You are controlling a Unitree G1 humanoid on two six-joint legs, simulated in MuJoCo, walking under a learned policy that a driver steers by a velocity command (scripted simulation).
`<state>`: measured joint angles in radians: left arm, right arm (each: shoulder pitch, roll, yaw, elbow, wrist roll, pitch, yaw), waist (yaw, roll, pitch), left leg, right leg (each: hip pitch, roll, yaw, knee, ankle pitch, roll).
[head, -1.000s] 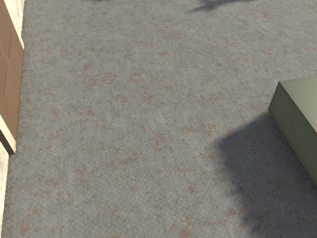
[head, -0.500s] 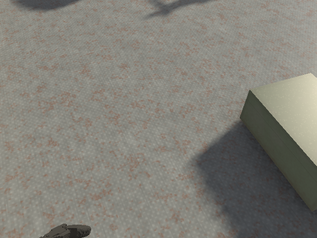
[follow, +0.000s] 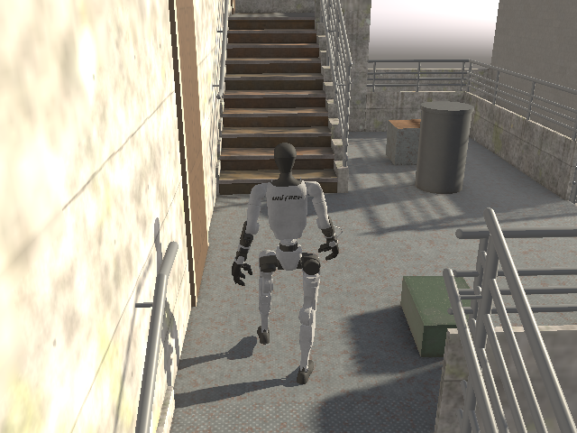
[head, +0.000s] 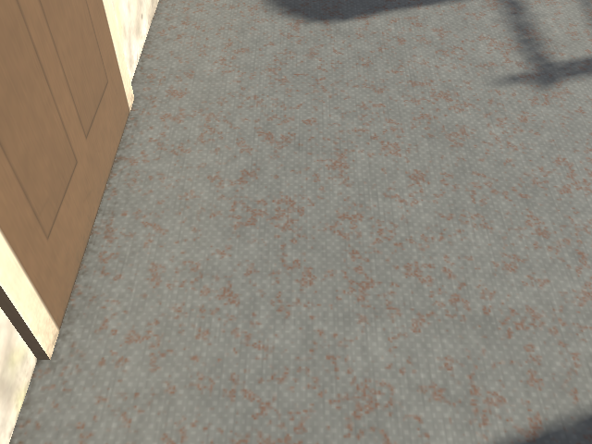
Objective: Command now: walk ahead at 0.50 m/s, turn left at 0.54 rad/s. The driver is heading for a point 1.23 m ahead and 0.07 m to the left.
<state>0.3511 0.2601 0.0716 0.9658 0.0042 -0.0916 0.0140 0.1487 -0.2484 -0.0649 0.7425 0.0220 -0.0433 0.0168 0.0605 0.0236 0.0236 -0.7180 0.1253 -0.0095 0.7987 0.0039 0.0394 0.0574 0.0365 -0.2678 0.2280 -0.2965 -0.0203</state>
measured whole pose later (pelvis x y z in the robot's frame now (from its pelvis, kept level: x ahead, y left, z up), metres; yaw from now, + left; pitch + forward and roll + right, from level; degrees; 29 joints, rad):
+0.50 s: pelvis +0.29 +0.05 +0.01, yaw +15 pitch +2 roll +0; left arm 0.07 0.29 0.04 0.74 0.01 -0.09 -0.01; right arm 0.33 -0.27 -0.07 0.72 0.01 -0.06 -0.01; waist -0.05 -0.04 0.02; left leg -0.13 -0.10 -0.10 0.35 -0.24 0.08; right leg -0.65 -0.09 0.09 0.66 0.05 0.06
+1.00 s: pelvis +0.58 +0.04 +0.01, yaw +4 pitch +3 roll +0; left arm 0.36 0.27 0.05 0.78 -0.03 -0.05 0.00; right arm 0.09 -0.28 -0.04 0.65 -0.01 -0.10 0.00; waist 0.07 0.03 0.02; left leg -0.64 0.06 -0.11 0.66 -0.04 -0.05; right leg -0.15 0.11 0.13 0.32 -0.20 -0.08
